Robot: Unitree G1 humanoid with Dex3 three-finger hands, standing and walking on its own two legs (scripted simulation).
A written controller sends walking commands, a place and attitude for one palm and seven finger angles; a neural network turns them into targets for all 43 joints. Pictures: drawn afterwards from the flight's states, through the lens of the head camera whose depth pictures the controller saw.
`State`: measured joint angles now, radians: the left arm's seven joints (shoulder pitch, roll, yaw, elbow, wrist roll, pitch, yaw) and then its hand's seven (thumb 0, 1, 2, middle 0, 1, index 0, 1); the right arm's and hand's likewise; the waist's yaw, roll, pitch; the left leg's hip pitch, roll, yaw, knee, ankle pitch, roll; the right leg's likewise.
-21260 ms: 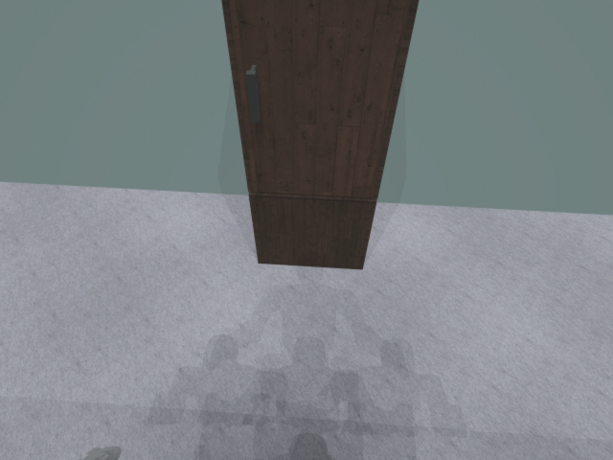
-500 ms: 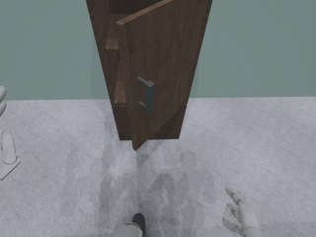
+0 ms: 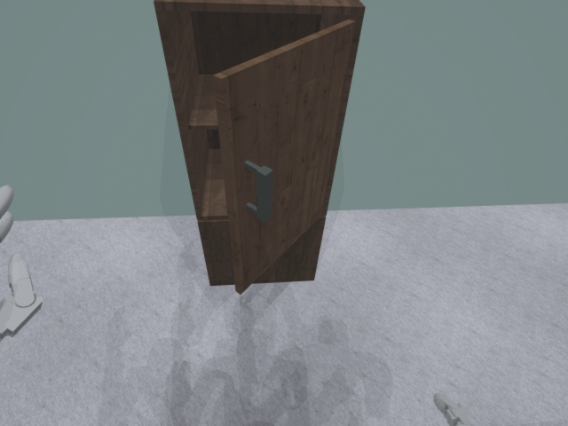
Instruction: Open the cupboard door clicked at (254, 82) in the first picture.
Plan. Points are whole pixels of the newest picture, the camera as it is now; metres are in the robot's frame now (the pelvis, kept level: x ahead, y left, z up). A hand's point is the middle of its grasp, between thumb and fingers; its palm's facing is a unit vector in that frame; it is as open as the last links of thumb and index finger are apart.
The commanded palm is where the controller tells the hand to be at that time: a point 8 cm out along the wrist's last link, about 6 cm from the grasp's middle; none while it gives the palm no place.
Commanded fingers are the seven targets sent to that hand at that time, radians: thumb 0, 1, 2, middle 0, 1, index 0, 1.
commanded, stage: stop stepping back and stand still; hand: left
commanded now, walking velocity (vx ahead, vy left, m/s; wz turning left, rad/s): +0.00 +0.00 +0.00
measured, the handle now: (257, 191) +0.54 +0.08 +0.02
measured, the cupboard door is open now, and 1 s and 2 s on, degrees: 46 46 46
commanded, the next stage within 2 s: let the arm hang, fingers relaxed in 0.16 s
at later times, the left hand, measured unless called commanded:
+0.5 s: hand out of the picture +0.08 +0.20 -0.15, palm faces +0.04 -0.96 -0.26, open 7.4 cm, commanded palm none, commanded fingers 0.00 0.90 0.90 -0.20 -0.30 -0.20 -0.30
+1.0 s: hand out of the picture -0.09 +0.16 -0.16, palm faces +0.09 -0.97 -0.23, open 7.4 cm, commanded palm none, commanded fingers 0.00 0.90 0.90 -0.20 -0.30 -0.20 -0.30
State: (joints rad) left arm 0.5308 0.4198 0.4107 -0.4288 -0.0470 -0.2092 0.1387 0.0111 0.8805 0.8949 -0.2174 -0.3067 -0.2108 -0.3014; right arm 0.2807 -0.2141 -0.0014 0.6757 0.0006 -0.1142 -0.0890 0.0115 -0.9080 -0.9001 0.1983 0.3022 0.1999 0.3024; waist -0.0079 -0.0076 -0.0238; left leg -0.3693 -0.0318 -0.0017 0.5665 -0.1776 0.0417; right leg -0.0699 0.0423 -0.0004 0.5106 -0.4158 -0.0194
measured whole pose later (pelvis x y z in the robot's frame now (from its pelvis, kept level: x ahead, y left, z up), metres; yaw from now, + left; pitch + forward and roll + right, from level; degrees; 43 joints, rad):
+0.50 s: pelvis +0.00 -0.01 -0.01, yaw +2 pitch -2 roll +0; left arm 0.28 0.24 0.03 0.77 0.02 0.06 0.00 0.01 0.90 0.90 -0.20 -0.30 -0.19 -0.30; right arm 0.15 -0.29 0.00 0.91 -0.03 0.00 -0.01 0.01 -0.91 -0.90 0.20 0.30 0.20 0.30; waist -0.02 0.01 0.01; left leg -0.39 -0.05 -0.03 0.61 -0.18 0.04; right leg -0.11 0.04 -0.03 0.58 -0.45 -0.04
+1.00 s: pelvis +0.00 -0.01 +0.01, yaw +2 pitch -3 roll +0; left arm 0.41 0.13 0.01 1.17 0.00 0.01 0.04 0.00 0.91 0.90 -0.20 -0.30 -0.20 -0.30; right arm 0.30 -0.11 0.01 1.15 -0.02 0.04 -0.04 0.01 -0.92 -0.90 0.20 0.30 0.20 0.30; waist -0.01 0.04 0.06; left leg -0.30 -0.05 -0.04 0.46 -0.11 0.03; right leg -0.02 0.04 -0.03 0.44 -0.38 -0.04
